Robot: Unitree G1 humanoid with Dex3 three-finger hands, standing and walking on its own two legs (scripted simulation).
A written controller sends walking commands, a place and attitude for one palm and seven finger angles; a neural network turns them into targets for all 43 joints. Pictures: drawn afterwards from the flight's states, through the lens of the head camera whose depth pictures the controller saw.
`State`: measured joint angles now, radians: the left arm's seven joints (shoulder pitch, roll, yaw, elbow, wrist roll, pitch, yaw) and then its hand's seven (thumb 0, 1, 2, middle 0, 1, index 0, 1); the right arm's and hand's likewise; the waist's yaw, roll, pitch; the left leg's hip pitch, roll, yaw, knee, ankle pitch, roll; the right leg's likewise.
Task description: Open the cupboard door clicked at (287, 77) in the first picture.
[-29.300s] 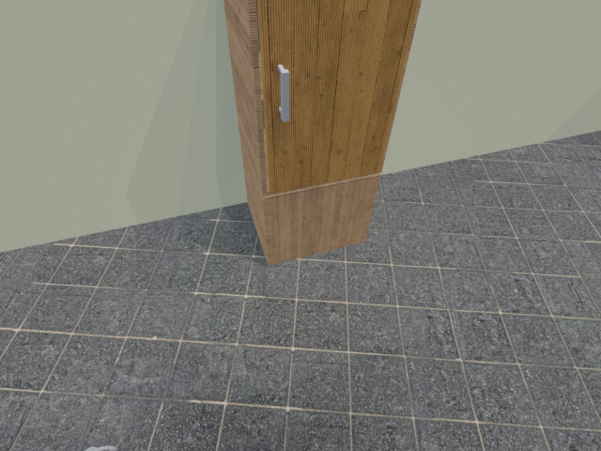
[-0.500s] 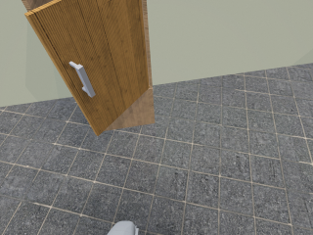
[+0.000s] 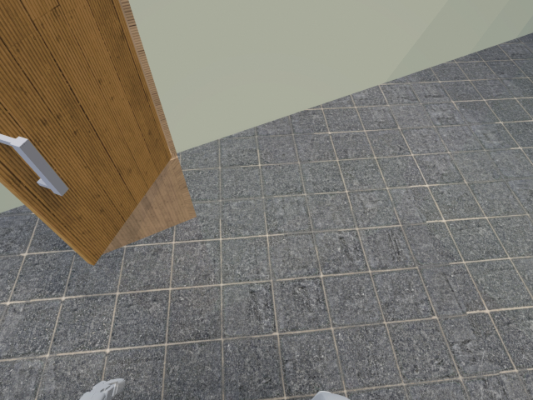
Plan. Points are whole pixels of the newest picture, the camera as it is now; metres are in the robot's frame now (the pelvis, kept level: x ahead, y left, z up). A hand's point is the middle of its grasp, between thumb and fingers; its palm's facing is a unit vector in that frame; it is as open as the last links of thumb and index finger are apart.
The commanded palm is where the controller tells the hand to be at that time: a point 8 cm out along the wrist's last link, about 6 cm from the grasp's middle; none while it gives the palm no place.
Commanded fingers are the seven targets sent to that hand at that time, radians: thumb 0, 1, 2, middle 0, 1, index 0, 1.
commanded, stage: walk to a spot facing it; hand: left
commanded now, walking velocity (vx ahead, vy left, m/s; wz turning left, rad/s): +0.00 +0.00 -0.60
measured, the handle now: (33, 165) +0.45 +0.45 +0.03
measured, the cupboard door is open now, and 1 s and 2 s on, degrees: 43 43 43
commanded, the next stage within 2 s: turn to face it in 1.80 s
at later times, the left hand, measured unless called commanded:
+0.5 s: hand (199, 352) +0.20 +0.14 -0.15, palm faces -0.33 -0.92 -0.21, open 7.4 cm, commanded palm none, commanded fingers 0.00 0.90 0.90 -0.20 -0.30 -0.20 -0.30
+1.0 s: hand (248, 297) +0.31 +0.06 -0.16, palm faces -0.58 -0.80 -0.16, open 7.4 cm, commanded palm none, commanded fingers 0.00 0.90 0.90 -0.20 -0.30 -0.20 -0.30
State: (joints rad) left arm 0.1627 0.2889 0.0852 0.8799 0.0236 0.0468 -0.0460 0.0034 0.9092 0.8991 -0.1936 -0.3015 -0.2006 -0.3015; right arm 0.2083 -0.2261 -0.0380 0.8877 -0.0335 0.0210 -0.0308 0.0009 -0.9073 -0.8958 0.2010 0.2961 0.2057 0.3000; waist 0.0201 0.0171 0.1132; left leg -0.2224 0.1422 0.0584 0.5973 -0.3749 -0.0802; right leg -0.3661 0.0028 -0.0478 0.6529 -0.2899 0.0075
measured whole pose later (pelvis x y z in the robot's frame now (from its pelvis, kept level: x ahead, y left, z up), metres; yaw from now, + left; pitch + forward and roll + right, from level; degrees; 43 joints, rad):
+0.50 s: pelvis +0.02 -0.02 +0.01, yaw -19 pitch +2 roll -2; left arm 0.11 0.25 0.07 0.87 0.02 0.06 -0.05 0.00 0.91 0.90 -0.19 -0.30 -0.20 -0.30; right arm 0.29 -0.22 -0.03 0.91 -0.04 0.01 -0.02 0.00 -0.91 -0.90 0.20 0.30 0.21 0.30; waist -0.02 0.02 0.09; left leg -0.23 0.17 0.15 0.56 -0.34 -0.07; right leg -0.37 0.00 -0.09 0.71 -0.41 0.01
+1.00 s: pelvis +0.14 -0.07 +0.01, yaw -38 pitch +2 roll -1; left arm 0.22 0.25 0.09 0.97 0.04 0.03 -0.06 0.01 0.91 0.90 -0.19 -0.30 -0.20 -0.30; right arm 0.27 -0.17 -0.02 0.91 -0.04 -0.07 -0.02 0.00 -0.91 -0.90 0.20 0.30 0.20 0.30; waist 0.02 -0.05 0.05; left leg -0.20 0.09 0.14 0.47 -0.29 -0.02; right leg -0.55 -0.03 -0.03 1.15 -0.33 -0.01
